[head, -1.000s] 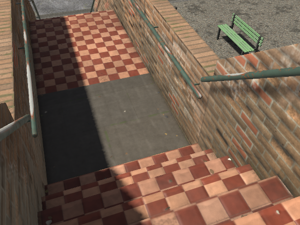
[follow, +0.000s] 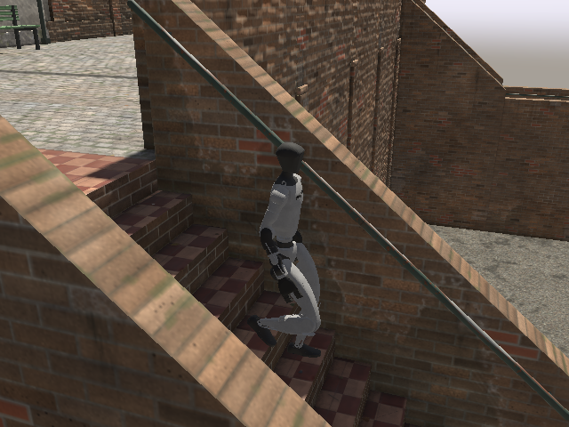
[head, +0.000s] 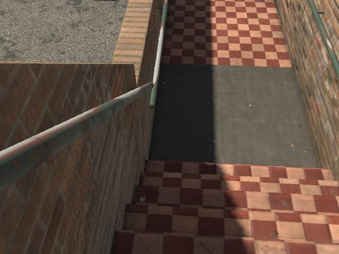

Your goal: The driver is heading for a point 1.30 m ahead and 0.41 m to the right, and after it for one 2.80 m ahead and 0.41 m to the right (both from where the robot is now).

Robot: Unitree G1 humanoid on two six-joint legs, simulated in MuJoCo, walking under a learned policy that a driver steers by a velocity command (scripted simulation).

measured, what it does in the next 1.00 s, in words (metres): goes down, turning right: right foot, then left foot 0.20 m lower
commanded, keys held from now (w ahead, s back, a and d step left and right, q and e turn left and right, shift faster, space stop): e+shift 0.34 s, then w+e+shift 0.34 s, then w+q+shift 0.30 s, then q+shift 0.02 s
